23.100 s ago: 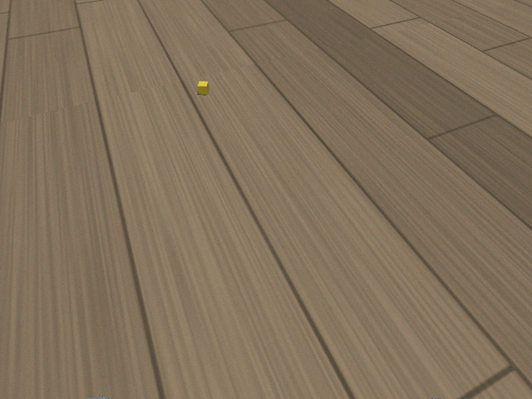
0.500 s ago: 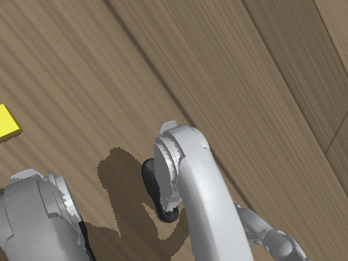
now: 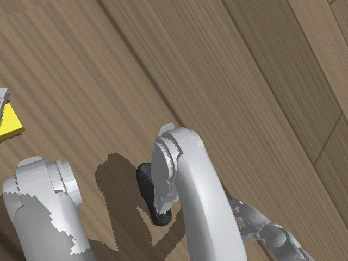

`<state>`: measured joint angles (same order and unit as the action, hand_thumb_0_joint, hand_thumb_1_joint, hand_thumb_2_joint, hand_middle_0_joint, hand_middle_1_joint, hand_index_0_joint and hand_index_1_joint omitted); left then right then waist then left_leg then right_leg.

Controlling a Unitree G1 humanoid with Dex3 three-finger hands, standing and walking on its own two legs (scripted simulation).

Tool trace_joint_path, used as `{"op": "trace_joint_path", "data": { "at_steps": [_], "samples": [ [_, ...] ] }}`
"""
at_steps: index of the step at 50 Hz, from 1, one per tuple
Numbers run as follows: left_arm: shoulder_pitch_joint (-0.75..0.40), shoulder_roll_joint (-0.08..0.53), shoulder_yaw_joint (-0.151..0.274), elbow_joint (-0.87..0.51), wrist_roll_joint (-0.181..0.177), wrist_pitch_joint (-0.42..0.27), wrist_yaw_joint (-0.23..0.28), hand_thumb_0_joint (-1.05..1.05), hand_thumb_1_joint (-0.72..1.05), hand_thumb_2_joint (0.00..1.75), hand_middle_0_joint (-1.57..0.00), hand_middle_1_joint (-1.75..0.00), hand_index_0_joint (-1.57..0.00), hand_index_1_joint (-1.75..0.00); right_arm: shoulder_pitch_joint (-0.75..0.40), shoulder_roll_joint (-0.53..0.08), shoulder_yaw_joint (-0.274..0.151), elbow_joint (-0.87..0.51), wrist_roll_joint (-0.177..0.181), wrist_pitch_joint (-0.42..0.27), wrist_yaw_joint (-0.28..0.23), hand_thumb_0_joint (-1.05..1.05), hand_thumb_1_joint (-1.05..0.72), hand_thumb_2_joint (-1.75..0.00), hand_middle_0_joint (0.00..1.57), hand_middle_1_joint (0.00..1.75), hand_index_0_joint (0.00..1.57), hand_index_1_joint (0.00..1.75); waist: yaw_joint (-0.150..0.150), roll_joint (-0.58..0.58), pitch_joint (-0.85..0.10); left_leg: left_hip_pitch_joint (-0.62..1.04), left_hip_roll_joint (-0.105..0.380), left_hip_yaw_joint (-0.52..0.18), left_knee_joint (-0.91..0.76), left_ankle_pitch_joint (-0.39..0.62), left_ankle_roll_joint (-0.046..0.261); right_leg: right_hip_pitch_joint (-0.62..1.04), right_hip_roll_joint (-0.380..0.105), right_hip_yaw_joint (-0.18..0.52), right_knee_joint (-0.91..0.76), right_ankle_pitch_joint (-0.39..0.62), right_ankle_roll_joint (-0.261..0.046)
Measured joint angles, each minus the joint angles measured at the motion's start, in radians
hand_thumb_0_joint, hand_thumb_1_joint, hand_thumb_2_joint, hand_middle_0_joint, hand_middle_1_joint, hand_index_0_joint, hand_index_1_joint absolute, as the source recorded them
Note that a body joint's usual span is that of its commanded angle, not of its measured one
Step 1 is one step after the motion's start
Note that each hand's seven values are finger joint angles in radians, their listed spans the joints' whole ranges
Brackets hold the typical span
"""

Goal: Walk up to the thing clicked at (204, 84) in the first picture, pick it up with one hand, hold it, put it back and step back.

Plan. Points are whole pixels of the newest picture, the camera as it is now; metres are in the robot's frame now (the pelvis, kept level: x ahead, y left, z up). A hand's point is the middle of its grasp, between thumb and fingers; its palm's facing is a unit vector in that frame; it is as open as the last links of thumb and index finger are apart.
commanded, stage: close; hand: left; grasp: from above
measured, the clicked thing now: (3, 122) +0.42 +0.24 -0.28
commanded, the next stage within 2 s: none
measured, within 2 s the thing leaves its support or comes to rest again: neither
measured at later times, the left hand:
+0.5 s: hand out of the picture +0.42 +0.31 -0.27, palm faces -0.58 -0.10 -0.81, open 13.2 cm
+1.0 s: hand out of the picture +0.44 +0.29 -0.25, palm faces -0.36 +0.00 -0.93, open 13.6 cm
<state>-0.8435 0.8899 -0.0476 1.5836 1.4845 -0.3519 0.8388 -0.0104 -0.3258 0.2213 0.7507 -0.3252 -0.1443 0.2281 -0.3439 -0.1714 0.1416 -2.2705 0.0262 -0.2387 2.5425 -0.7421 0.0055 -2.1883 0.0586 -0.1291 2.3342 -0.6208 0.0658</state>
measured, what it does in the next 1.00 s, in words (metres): stands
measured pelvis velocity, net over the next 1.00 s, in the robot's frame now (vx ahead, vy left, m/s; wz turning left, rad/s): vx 0.00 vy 0.01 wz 0.00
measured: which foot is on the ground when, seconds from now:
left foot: down 0.00-1.00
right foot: down 0.00-1.00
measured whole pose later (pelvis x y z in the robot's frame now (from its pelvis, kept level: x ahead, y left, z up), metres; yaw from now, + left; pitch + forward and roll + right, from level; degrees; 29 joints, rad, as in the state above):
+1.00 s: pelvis +0.00 +0.01 -0.01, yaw +0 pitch +28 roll -15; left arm -0.94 0.84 0.00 1.67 1.33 -0.14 0.79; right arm 0.02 -0.34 0.22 0.69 -0.26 -0.23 0.29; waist -0.39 -0.11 0.10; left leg -2.35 0.01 -0.22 2.55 -0.73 0.03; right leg -2.24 0.04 -0.12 2.34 -0.63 0.05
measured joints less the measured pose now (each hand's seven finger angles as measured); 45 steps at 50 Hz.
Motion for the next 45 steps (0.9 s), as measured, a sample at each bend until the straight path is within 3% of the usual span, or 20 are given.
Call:
{"op": "trace_joint_path", "data": {
  "at_steps": [3,5,8,11,14,17,20,22,25,28,31,35,38,41,45],
  "samples": [
    [-0.018,-0.035,-0.008,0.026,-0.049,0.093,0.039,0.0,-0.18,0.75,-0.2,-0.8,-0.23,-0.76,0.001,0.0,0.0,-0.005,0.014,-0.033,0.025,0.0,-0.87,-0.89,0.2,0.3,0.2,0.3,-0.013,0.021,-0.028,-0.023,-0.003,0.01,-0.009,0.004,0.011,-0.015,-0.005,0.005,-0.009,-0.003,-0.005],
    [-0.038,-0.053,0.0,0.049,-0.092,0.151,0.036,0.0,-0.2,0.77,-0.19,-0.8,-0.21,-0.76,0.008,-0.003,0.001,-0.02,0.028,-0.054,0.042,0.0,-0.87,-0.89,0.2,0.3,0.2,0.3,-0.024,0.038,-0.041,-0.042,-0.008,0.015,-0.007,0.005,0.017,-0.027,-0.01,0.007,-0.006,-0.009,-0.01],
    [-0.083,-0.055,0.039,0.084,-0.145,0.209,-0.019,0.0,-0.24,0.8,-0.16,-0.82,-0.19,-0.78,0.022,-0.011,0.004,-0.05,0.052,-0.077,0.061,0.0,-0.87,-0.89,0.2,0.3,0.2,0.3,-0.039,0.058,-0.043,-0.07,-0.016,0.02,0.005,0.007,0.024,-0.047,-0.017,0.011,0.008,-0.017,-0.01],
    [-0.14,-0.013,0.119,0.12,-0.179,0.225,-0.106,0.0,-0.26,0.82,-0.15,-0.83,-0.17,-0.8,0.035,-0.016,0.005,-0.084,0.07,-0.09,0.07,0.0,-0.87,-0.89,0.2,0.3,0.2,0.3,-0.054,0.067,-0.02,-0.093,-0.026,0.019,0.02,0.011,0.025,-0.063,-0.023,0.011,0.025,-0.023,-0.004],
    [-0.16,0.031,0.159,0.111,-0.213,0.211,-0.215,0.0,-0.28,0.83,-0.14,-0.85,-0.16,-0.82,0.059,-0.023,0.003,-0.101,0.071,-0.097,0.071,0.0,-0.88,-0.89,0.2,0.3,0.2,0.3,-0.05,0.077,0.012,-0.111,-0.036,0.01,0.036,0.012,0.018,-0.075,-0.029,0.005,0.04,-0.028,0.0],
    [-0.124,0.043,0.14,0.024,-0.243,0.166,-0.3,0.0,-0.28,0.83,-0.13,-0.88,-0.14,-0.84,0.084,-0.026,0.006,-0.099,0.069,-0.081,0.065,0.0,-0.88,-0.89,0.2,0.3,0.2,0.3,-0.023,0.085,0.041,-0.106,-0.041,0.002,0.042,0.004,0.008,-0.072,-0.031,0.002,0.047,-0.035,0.011],
    [-0.088,0.05,0.122,-0.069,-0.241,0.098,-0.376,0.0,-0.28,0.83,-0.12,-0.91,-0.12,-0.86,0.1,-0.03,0.017,-0.089,0.069,-0.052,0.062,0.0,-0.89,-0.89,0.2,0.3,0.2,0.3,0.006,0.095,0.06,-0.091,-0.046,-0.004,0.039,-0.002,-0.003,-0.06,-0.036,-0.001,0.048,-0.043,0.016],
    [-0.066,0.053,0.111,-0.095,-0.236,0.049,-0.41,0.0,-0.28,0.83,-0.12,-0.92,-0.13,-0.86,0.106,-0.033,0.024,-0.091,0.07,-0.03,0.056,0.0,-0.89,-0.89,0.2,0.3,0.2,0.3,0.019,0.103,0.063,-0.083,-0.05,-0.01,0.037,-0.004,-0.009,-0.053,-0.038,-0.006,0.047,-0.044,0.015],
    [-0.041,0.055,0.111,-0.104,-0.223,-0.027,-0.421,0.0,-0.27,0.83,-0.12,-0.91,-0.14,-0.86,0.106,-0.038,0.029,-0.1,0.071,-0.001,0.041,0.0,-0.89,-0.89,0.2,0.3,0.2,0.3,0.031,0.1,0.069,-0.067,-0.051,-0.023,0.036,-0.002,-0.017,-0.039,-0.037,-0.016,0.043,-0.039,0.013],
    [-0.03,0.061,0.126,-0.094,-0.19,-0.113,-0.392,0.0,-0.26,0.82,-0.13,-0.9,-0.16,-0.85,0.1,-0.043,0.032,-0.111,0.064,0.024,0.024,0.0,-0.89,-0.89,0.2,0.3,0.2,0.3,0.038,0.078,0.076,-0.048,-0.049,-0.035,0.039,0.003,-0.024,-0.024,-0.032,-0.026,0.041,-0.027,0.006],
    [-0.024,0.064,0.122,-0.073,-0.125,-0.165,-0.317,0.0,-0.24,0.81,-0.13,-0.89,-0.17,-0.84,0.082,-0.041,0.031,-0.099,0.04,0.041,0.007,0.0,-0.88,-0.89,0.2,0.3,0.2,0.3,0.037,0.042,0.072,-0.028,-0.039,-0.038,0.041,0.006,-0.027,-0.015,-0.023,-0.026,0.042,-0.012,0.003],
    [-0.008,0.054,0.079,-0.043,-0.029,-0.147,-0.173,0.0,-0.23,0.8,-0.12,-0.9,-0.17,-0.84,0.042,-0.026,0.017,-0.047,0.013,0.046,-0.012,0.0,-0.88,-0.89,0.2,0.3,0.2,0.3,0.025,0.0,0.056,0.002,-0.02,-0.024,0.034,0.004,-0.022,0.001,-0.009,-0.014,0.037,0.0,0.006],
    [0.005,0.035,0.031,-0.022,0.012,-0.089,-0.075,0.0,-0.23,0.8,-0.12,-0.9,-0.16,-0.84,0.014,-0.012,0.007,-0.013,0.001,0.03,-0.015,0.0,-0.87,-0.89,0.2,0.3,0.2,0.3,0.013,-0.013,0.035,0.015,-0.006,-0.013,0.02,0.002,-0.013,0.01,0.0,-0.007,0.021,0.005,0.005],
    [0.005,0.002,0.001,-0.003,0.003,-0.009,-0.006,0.0,-0.24,0.8,-0.12,-0.89,-0.16,-0.84,0.005,-0.003,-0.002,-0.002,0.004,-0.004,-0.001,0.0,-0.87,-0.89,0.2,0.3,0.2,0.3,0.0,-0.005,0.001,0.004,-0.001,-0.001,0.002,0.006,-0.002,0.002,0.001,0.0,0.002,0.007,0.001],
    [-0.023,-0.036,-0.01,0.034,-0.06,0.113,0.033,0.0,-0.28,0.83,-0.1,-0.88,-0.14,-0.84,0.002,-0.002,0.001,-0.014,0.025,-0.051,0.028,0.0,-0.87,-0.89,0.2,0.3,0.2,0.3,-0.021,0.022,-0.03,-0.025,-0.005,0.012,-0.007,0.013,0.013,-0.015,-0.005,0.006,-0.007,0.003,-0.005]
  ]
}}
